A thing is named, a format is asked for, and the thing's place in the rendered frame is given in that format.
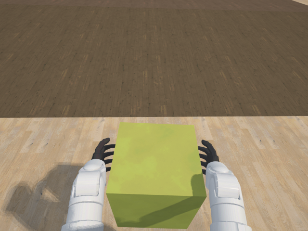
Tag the right robot forearm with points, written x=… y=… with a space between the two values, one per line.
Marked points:
x=226 y=200

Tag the carton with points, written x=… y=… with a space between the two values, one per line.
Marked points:
x=156 y=178

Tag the left robot hand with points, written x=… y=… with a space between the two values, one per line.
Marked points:
x=99 y=152

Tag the left robot forearm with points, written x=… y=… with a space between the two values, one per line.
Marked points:
x=86 y=199

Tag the right robot hand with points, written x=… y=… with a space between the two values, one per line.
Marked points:
x=211 y=154

